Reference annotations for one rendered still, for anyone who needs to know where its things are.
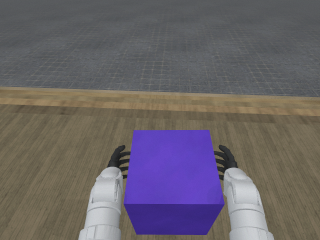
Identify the robot right hand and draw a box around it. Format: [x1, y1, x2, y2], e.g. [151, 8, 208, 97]
[214, 145, 238, 181]

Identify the carton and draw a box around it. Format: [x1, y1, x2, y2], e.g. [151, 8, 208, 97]
[123, 130, 225, 235]

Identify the robot left forearm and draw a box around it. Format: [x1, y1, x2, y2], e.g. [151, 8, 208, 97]
[78, 166, 123, 240]

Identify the robot left hand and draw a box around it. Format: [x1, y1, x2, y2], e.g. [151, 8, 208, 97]
[107, 145, 131, 179]

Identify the robot right forearm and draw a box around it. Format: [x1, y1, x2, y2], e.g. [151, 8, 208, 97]
[223, 167, 274, 240]

